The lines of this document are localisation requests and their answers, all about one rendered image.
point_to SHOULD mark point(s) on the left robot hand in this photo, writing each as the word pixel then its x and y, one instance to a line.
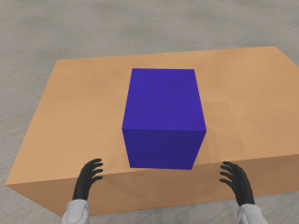
pixel 85 180

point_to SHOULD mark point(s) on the pedestal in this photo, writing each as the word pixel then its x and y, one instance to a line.
pixel 250 103

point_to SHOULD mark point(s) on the right robot hand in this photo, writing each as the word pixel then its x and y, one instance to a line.
pixel 239 184

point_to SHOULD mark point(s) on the left robot forearm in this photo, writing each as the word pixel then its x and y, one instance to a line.
pixel 76 212

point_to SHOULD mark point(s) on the carton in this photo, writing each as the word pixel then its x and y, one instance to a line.
pixel 163 124

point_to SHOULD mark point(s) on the right robot forearm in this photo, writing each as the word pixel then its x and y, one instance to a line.
pixel 250 214

